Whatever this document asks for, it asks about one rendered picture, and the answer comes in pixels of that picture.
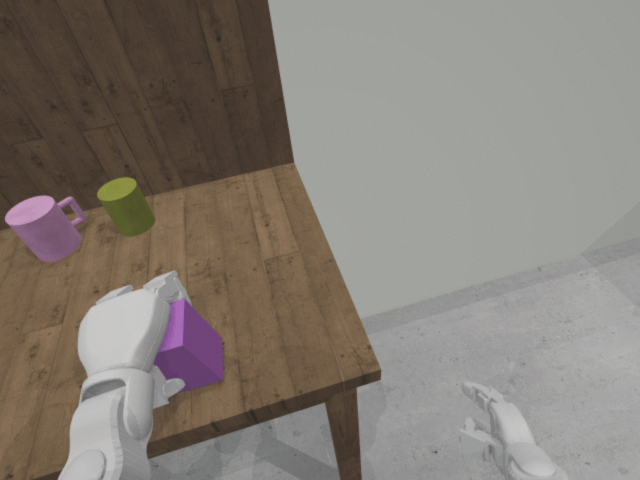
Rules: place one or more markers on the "robot left forearm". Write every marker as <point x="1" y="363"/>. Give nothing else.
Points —
<point x="111" y="427"/>

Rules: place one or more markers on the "left robot hand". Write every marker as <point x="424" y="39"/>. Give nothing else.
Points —
<point x="126" y="329"/>

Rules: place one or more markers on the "sponge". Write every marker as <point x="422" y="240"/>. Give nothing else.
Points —
<point x="191" y="349"/>

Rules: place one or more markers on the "table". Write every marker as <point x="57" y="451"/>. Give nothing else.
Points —
<point x="185" y="97"/>

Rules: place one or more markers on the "right robot hand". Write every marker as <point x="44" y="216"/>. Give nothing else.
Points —
<point x="507" y="425"/>

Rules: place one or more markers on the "robot right forearm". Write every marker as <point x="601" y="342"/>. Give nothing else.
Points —
<point x="527" y="461"/>

